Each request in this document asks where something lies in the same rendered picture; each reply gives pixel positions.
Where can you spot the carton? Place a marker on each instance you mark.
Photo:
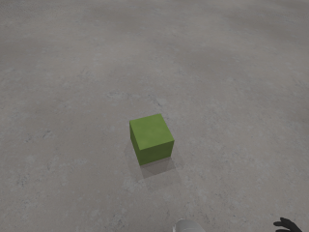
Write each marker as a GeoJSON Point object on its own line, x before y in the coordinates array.
{"type": "Point", "coordinates": [151, 138]}

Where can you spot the right robot hand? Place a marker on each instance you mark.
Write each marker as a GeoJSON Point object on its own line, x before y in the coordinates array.
{"type": "Point", "coordinates": [287, 224]}

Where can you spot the robot right thigh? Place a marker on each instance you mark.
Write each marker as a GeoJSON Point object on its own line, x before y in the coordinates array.
{"type": "Point", "coordinates": [187, 225]}

